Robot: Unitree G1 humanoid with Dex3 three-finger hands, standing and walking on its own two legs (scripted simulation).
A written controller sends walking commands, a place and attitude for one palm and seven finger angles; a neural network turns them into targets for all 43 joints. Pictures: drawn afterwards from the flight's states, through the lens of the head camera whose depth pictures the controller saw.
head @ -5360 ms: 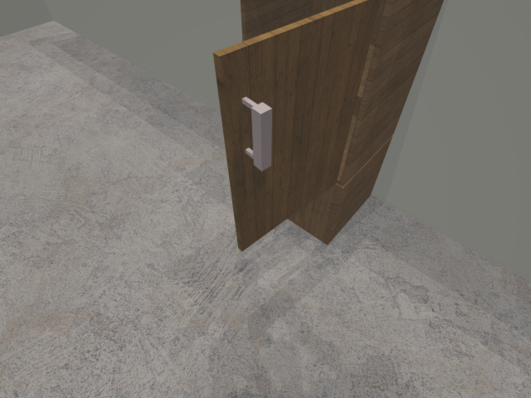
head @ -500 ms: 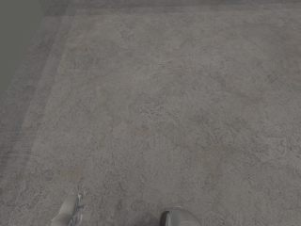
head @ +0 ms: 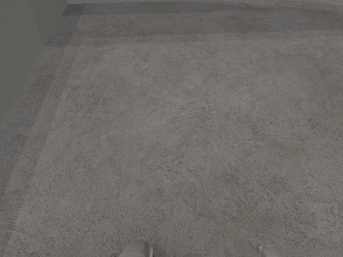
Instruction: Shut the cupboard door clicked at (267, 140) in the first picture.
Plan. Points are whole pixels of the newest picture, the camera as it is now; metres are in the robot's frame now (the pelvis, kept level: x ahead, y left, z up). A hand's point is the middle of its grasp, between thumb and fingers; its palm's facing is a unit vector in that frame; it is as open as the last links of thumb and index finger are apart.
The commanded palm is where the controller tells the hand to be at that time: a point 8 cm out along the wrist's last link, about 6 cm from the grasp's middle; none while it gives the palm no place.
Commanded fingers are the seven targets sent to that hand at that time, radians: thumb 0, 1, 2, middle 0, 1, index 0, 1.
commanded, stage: walk around to get in front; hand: left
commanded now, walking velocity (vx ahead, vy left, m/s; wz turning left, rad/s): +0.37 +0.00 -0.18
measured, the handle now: out of the picture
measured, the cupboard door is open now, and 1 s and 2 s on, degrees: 82 82 82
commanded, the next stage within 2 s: walk to a spot facing it in 0.26 s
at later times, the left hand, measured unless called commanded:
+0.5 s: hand (132, 170) +0.39 +0.18 -0.16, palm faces -0.17 -0.96 -0.21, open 7.4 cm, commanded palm none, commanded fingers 0.00 0.90 0.90 -0.20 -0.30 -0.20 -0.30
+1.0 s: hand (127, 169) +0.41 +0.21 -0.20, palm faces +0.20 -0.97 -0.17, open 7.3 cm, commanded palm none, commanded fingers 0.00 0.90 0.90 -0.20 -0.30 -0.20 -0.30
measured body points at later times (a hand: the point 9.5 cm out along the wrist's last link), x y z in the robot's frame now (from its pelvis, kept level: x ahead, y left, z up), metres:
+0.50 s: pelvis +0.24 +0.01 +0.00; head +0.28 +0.01 +0.45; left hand +0.39 +0.23 -0.15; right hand +0.10 -0.20 -0.14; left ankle +0.14 +0.12 -0.74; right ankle +0.34 -0.14 -0.70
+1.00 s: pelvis +0.34 +0.01 -0.02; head +0.36 +0.05 +0.43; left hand +0.39 +0.26 -0.18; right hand +0.45 -0.24 -0.14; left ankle +0.35 +0.10 -0.74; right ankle +0.32 -0.14 -0.68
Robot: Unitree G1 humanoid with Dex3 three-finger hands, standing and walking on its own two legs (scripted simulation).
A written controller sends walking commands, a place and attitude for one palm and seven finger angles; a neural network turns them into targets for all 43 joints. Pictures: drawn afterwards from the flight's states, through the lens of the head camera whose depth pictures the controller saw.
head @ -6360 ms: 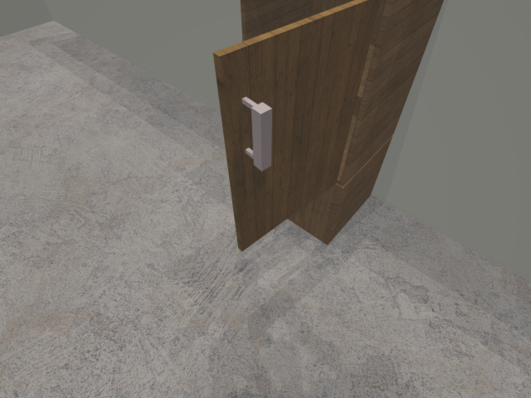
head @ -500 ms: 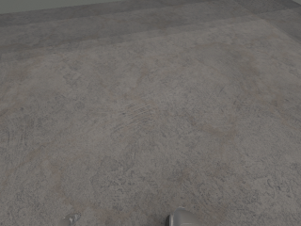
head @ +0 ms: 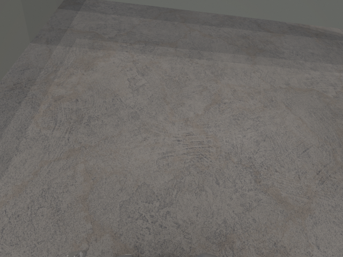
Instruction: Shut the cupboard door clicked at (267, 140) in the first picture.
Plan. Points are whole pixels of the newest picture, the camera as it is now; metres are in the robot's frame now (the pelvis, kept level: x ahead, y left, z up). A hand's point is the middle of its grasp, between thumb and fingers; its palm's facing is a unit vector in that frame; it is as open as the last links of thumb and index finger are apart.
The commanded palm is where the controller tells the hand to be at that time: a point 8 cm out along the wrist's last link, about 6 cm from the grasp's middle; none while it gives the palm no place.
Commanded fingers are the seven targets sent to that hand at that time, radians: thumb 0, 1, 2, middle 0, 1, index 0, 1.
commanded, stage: walk to a spot facing it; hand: left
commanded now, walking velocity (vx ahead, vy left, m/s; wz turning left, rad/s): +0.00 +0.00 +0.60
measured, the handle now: out of the picture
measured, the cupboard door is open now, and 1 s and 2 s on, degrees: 82 82 82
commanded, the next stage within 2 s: none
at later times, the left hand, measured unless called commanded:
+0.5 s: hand out of the picture +0.05 +0.13 -0.13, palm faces +0.30 -0.91 -0.28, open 7.4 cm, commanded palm none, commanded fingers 0.00 0.90 0.90 -0.20 -0.30 -0.20 -0.30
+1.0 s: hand out of the picture -0.01 +0.16 -0.15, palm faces +0.61 -0.75 -0.27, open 7.4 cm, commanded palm none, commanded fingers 0.00 0.90 0.90 -0.20 -0.30 -0.20 -0.30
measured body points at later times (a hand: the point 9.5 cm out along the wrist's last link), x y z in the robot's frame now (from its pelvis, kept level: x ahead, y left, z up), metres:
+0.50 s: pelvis +0.03 -0.08 +0.02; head +0.10 -0.09 +0.47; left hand +0.04 +0.18 -0.11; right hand +0.18 -0.31 -0.14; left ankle -0.03 +0.06 -0.63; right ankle +0.04 -0.18 -0.72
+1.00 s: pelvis +0.05 -0.07 +0.02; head +0.09 -0.03 +0.46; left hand -0.04 +0.20 -0.12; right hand +0.28 -0.22 -0.12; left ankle -0.03 +0.03 -0.72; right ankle +0.12 -0.20 -0.66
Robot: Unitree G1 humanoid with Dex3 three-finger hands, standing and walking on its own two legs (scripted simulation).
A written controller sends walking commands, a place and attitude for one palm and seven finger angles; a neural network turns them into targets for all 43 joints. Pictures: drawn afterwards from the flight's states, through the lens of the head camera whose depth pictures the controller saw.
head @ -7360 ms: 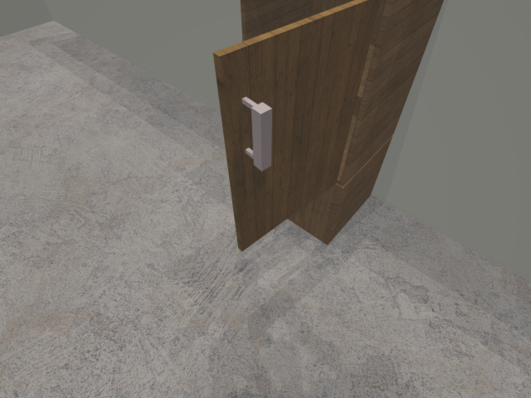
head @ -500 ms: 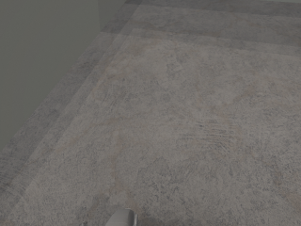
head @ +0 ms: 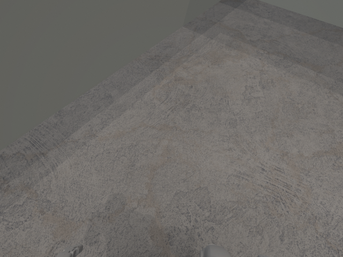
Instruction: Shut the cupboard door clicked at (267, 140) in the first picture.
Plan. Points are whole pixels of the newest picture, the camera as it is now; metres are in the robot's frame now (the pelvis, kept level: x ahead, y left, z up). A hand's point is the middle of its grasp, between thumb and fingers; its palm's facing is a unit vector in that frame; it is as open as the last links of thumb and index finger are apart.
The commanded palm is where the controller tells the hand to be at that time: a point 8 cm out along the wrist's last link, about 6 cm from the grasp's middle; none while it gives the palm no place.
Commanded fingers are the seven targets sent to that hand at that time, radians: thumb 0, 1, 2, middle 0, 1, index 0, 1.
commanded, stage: walk to a spot facing it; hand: left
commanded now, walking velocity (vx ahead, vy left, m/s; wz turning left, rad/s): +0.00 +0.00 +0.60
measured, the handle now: out of the picture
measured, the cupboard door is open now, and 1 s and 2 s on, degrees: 82 82 82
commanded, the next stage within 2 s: none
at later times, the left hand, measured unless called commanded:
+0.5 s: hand out of the picture +0.00 +0.15 -0.16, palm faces +0.36 -0.90 -0.26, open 7.3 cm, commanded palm none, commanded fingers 0.00 0.90 0.90 -0.20 -0.30 -0.20 -0.30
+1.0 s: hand out of the picture +0.01 +0.16 -0.15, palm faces +0.57 -0.77 -0.29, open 7.4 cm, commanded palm none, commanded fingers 0.00 0.90 0.90 -0.20 -0.30 -0.20 -0.30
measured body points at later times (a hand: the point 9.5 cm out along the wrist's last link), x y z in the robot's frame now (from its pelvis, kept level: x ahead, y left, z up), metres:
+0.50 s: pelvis +0.02 -0.05 +0.00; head +0.07 -0.04 +0.45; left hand -0.02 +0.20 -0.14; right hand +0.19 -0.27 -0.15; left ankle -0.03 +0.07 -0.70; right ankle +0.01 -0.15 -0.74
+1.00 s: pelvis +0.04 -0.08 -0.01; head +0.09 -0.07 +0.44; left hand -0.02 +0.20 -0.13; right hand +0.24 -0.25 -0.17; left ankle -0.02 +0.06 -0.72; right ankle +0.11 -0.17 -0.74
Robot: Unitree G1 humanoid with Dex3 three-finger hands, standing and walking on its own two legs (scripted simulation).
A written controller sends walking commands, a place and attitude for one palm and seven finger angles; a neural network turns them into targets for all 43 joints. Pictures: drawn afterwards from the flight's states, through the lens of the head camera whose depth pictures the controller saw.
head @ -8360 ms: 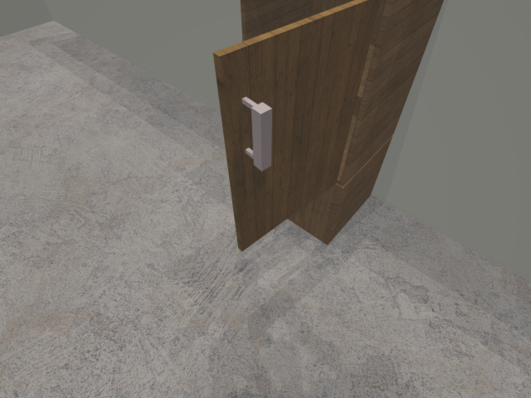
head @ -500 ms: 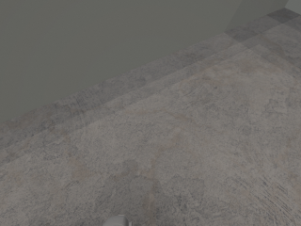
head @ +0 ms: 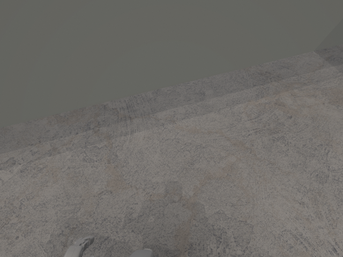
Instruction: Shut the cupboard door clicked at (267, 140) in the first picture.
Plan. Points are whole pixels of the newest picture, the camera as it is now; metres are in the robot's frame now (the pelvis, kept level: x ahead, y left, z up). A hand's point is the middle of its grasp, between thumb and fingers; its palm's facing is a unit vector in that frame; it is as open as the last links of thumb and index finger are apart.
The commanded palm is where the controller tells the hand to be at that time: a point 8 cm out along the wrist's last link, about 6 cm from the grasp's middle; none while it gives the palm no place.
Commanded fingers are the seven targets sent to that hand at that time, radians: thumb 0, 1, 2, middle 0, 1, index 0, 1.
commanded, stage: walk to a spot facing it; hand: left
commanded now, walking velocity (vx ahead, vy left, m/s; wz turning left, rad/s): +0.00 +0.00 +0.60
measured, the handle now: out of the picture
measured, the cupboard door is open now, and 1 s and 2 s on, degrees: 82 82 82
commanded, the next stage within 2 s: none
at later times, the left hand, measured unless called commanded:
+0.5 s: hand out of the picture -0.02 +0.25 -0.17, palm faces +0.36 -0.90 -0.25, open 7.4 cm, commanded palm none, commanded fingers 0.00 0.90 0.90 -0.20 -0.30 -0.20 -0.30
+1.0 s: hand out of the picture +0.03 +0.19 -0.13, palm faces +0.60 -0.76 -0.24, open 7.4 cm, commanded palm none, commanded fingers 0.00 0.90 0.90 -0.20 -0.30 -0.20 -0.30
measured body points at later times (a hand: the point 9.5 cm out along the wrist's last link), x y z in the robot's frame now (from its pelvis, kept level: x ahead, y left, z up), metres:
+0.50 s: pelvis +0.00 +0.02 +0.00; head +0.04 +0.06 +0.45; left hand -0.04 +0.29 -0.16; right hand +0.20 -0.18 -0.12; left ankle -0.01 +0.11 -0.73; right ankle +0.01 -0.13 -0.65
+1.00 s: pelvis +0.09 +0.00 +0.02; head +0.13 +0.00 +0.47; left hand +0.00 +0.23 -0.11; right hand +0.27 -0.20 -0.14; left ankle +0.01 +0.12 -0.63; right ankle +0.10 -0.11 -0.73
